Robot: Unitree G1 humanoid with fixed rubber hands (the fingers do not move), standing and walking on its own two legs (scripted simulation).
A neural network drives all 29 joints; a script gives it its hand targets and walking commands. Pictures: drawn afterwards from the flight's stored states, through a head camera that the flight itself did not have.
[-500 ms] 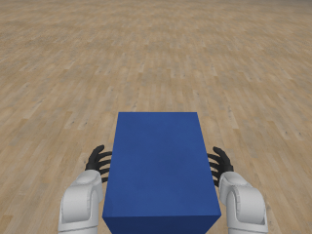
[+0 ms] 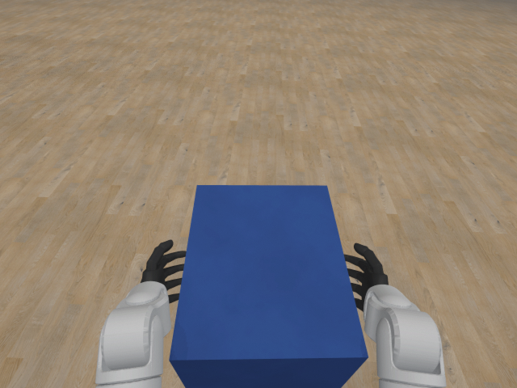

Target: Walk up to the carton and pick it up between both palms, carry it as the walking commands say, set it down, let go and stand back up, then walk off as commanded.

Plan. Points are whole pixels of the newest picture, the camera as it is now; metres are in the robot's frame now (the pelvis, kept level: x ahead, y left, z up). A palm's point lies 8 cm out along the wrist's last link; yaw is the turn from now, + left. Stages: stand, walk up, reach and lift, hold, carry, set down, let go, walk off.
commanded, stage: carry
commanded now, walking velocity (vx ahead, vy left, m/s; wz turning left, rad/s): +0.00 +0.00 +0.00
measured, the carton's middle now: (262, 291) +0.31 +0.00 +0.01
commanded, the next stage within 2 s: hold in 0.62 s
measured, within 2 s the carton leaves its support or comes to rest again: neither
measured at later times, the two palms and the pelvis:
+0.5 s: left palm (153, 293) +0.26 +0.16 +0.08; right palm (376, 297) +0.26 -0.15 +0.09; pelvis +0.00 +0.00 +0.00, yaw +0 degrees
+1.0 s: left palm (165, 293) +0.27 +0.14 +0.07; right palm (374, 292) +0.28 -0.16 +0.06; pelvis -0.01 -0.02 +0.01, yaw +8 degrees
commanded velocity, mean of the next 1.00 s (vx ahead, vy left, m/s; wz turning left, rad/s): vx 0.00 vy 0.00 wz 0.00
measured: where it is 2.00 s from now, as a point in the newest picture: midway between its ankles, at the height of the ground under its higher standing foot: outside the picture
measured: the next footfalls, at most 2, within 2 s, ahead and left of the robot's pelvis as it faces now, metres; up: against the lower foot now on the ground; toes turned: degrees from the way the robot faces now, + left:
none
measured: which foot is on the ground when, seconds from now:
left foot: down 0.00-1.00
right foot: down 0.00-1.00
